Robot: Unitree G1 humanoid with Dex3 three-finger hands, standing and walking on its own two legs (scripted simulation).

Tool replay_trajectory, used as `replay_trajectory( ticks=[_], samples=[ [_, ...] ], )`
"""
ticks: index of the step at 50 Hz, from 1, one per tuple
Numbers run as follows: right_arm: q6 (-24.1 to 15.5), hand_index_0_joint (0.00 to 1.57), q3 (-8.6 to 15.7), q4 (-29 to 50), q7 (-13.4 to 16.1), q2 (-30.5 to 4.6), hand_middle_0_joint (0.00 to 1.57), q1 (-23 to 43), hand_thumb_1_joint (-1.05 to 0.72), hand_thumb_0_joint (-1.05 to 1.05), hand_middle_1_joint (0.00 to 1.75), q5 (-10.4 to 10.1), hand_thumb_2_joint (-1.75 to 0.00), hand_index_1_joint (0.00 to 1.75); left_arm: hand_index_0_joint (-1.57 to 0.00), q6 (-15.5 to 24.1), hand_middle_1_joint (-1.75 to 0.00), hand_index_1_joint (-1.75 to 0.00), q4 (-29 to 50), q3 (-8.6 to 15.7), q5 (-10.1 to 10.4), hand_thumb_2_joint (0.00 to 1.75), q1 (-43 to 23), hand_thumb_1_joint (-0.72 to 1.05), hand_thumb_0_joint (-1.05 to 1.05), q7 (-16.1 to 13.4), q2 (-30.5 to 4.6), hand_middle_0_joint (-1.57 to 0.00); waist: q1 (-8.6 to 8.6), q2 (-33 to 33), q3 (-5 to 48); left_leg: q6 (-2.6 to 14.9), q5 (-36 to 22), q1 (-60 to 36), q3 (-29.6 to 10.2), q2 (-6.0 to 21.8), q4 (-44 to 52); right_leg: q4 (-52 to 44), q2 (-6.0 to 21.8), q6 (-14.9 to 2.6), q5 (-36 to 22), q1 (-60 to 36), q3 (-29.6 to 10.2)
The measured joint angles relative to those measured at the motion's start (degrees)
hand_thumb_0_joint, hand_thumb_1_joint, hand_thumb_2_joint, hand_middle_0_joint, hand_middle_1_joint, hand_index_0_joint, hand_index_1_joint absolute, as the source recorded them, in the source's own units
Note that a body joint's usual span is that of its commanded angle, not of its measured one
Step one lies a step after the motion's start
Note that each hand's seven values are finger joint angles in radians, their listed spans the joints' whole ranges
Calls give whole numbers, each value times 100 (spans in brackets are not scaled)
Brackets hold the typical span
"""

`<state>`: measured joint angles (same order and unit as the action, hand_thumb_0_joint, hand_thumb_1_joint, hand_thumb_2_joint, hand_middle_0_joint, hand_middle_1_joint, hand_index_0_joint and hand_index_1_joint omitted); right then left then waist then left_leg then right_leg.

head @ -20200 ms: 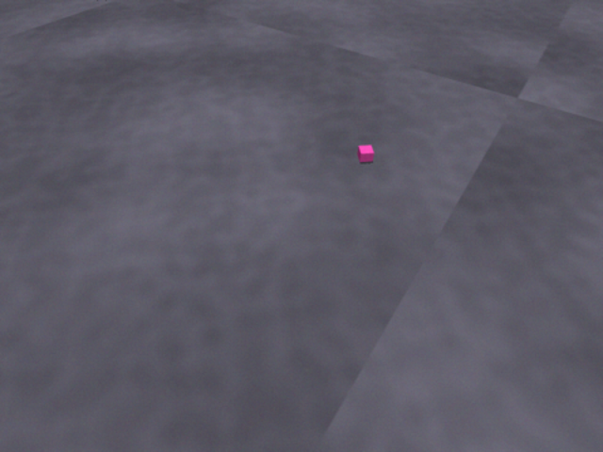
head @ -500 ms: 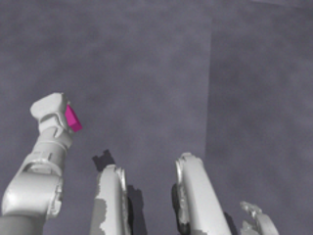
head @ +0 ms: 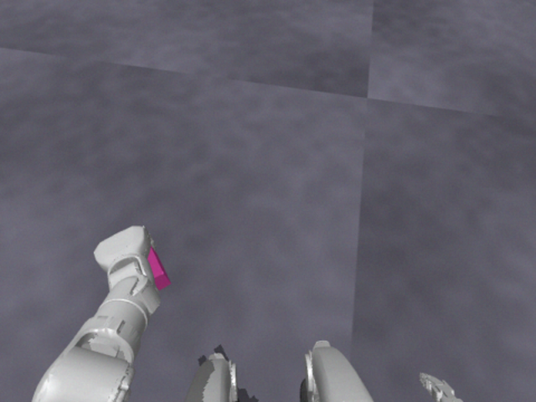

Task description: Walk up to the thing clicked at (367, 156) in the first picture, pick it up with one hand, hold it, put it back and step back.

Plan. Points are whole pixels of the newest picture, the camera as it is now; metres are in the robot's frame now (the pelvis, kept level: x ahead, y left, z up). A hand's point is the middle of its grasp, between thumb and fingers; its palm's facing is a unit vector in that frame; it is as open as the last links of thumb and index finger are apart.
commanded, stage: lift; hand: left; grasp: from above
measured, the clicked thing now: (142, 273) +0.36 +0.23 -0.12
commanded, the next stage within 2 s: hold in 0.38 s
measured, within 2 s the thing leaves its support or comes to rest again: neither
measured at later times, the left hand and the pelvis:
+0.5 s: hand (126, 246) +0.36 +0.22 -0.01, palm faces -0.40 -0.23 -0.89, open 10.0 cm; pelvis +0.04 +0.00 +0.07, yaw +0 degrees
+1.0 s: hand (117, 239) +0.35 +0.22 +0.03, palm faces -0.38 -0.21 -0.90, open 10.0 cm; pelvis +0.04 +0.00 +0.09, yaw +0 degrees
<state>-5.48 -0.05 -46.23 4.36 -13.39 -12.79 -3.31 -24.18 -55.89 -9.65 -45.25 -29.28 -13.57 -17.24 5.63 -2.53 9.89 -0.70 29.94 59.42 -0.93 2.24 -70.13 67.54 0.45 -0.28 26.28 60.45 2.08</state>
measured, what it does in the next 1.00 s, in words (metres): rises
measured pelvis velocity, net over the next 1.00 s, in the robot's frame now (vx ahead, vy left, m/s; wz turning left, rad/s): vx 0.04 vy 0.00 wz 0.00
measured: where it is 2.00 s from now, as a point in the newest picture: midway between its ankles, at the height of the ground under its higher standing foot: outside the picture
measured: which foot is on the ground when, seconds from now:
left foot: down 0.00-1.00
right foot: down 0.00-1.00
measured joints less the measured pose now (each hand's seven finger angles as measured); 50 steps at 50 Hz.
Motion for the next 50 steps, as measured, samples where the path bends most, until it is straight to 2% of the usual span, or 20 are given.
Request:
replay_trajectory(
  ticks=[4, 7, 15, 29, 36, 50],
  samples=[
    [-22, 20, 15, -45, 2, 2, 21, -93, -91, 0, 30, 8, -90, 30, -75, -40, -53, -51, 28, -4, 60, 54, 59, -5, 0, -46, 103, -74, -32, 7, -107, -3, -130, -546, 28, 3, 513, -495, -10, 2, -119, -537, -14],
    [-27, 20, 15, -67, -13, 7, 21, -148, -91, 0, 30, 21, -90, 30, -75, -19, -53, -51, 14, -26, 26, 54, 87, -5, -1, -54, 136, -74, -42, 15, -182, -4, -233, -915, 48, -8, 878, -832, -4, 3, -203, -896, -25],
    [13, 20, 59, -23, -98, -7, 21, -275, -91, 0, 30, 36, -89, 30, -75, 91, -53, -51, 166, -46, 11, 54, 256, -5, -1, 102, 142, -74, -103, 22, -345, -8, -463, -1743, 85, -27, 1668, -1568, 3, 11, -399, -1704, -43],
    [87, 20, 134, 87, -203, -83, 21, -234, -90, 0, 30, 31, -89, 30, -76, 327, -52, -50, 361, -207, -196, 54, 572, -5, 0, 264, 172, -74, -227, 36, -425, 9, -799, -2824, 144, -81, 2669, -2490, 39, 36, -689, -2751, -83],
    [103, 20, 134, 93, -261, -80, 20, -123, -90, 0, 30, 21, -89, 30, -75, 190, -53, -50, 415, -273, -203, 54, 601, -4, 0, 244, 261, -73, -309, 19, -467, 21, -915, -3170, 175, -105, 2981, -2760, 57, 52, -786, -3073, -110],
    [164, 20, 91, 161, -349, -80, 20, -52, -91, 1, 30, 9, -89, 30, -74, 11, -54, -51, 785, -423, -268, 53, 759, -3, 0, 452, 316, -72, -416, -19, -560, 32, -1085, -3637, 205, -120, 3404, -3153, 63, 65, -946, -3520, -135]
  ],
)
